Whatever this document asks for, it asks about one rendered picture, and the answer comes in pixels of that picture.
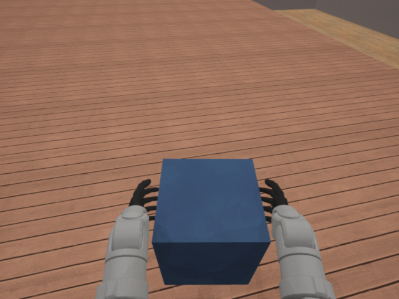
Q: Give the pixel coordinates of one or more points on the robot left hand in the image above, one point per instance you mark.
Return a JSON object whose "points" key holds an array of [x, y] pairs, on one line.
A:
{"points": [[140, 192]]}

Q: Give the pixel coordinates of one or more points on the left robot forearm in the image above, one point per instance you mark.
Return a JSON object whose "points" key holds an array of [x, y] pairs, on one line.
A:
{"points": [[125, 270]]}

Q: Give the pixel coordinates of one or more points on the carton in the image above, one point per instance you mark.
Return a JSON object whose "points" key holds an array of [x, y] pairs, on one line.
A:
{"points": [[210, 227]]}

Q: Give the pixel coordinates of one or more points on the robot right hand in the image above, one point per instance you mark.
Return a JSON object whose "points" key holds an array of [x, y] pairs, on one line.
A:
{"points": [[277, 197]]}

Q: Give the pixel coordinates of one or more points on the right robot forearm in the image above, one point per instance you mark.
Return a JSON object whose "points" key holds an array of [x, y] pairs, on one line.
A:
{"points": [[302, 272]]}

